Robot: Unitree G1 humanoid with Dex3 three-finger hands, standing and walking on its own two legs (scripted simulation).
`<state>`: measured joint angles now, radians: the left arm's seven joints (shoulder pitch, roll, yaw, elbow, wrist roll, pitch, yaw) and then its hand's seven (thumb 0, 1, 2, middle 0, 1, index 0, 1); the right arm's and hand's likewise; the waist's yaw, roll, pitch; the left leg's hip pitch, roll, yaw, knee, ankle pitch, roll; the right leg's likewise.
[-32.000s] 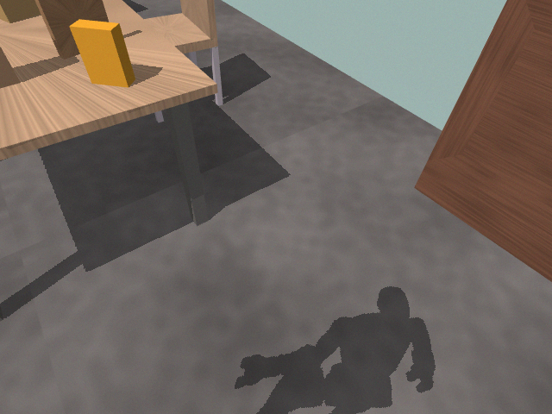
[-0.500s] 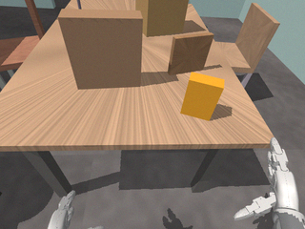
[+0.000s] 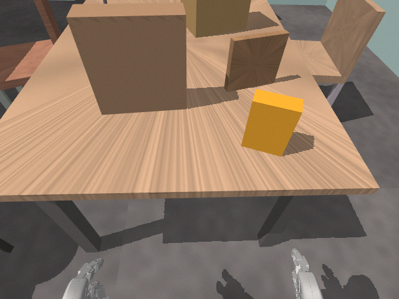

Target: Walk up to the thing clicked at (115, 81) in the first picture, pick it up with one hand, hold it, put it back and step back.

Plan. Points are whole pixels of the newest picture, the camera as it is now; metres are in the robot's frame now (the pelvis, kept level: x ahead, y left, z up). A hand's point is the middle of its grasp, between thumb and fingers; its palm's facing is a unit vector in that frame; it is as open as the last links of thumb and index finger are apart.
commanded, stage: home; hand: right
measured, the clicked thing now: (269, 124) +0.53 -0.20 +0.03
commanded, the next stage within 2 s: none
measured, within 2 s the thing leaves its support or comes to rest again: neither
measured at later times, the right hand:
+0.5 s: hand out of the picture +0.13 -0.23 -0.13, palm faces -0.07 +0.93 -0.35, open 17.5 cm
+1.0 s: hand out of the picture +0.04 -0.27 -0.15, palm faces -0.10 +0.93 -0.36, open 17.0 cm
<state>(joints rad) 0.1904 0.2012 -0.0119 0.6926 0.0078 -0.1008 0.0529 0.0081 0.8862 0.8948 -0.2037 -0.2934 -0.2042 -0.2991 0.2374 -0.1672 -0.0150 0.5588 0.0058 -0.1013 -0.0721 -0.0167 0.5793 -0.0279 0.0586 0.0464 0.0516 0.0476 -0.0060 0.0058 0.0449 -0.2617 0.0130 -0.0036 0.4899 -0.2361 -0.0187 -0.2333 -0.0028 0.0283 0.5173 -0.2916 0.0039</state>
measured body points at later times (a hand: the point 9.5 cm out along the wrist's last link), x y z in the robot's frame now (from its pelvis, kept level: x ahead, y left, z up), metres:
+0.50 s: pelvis +0.00 +0.00 +0.00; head +0.00 +0.00 +0.45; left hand +0.11 +0.28 -0.12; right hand +0.13 -0.28 -0.11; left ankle +0.01 +0.13 -0.74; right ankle -0.01 -0.12 -0.74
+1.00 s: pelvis -0.02 -0.01 +0.01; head -0.02 -0.01 +0.46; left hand +0.01 +0.29 -0.13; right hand +0.04 -0.31 -0.12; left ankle +0.01 +0.13 -0.74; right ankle -0.01 -0.12 -0.74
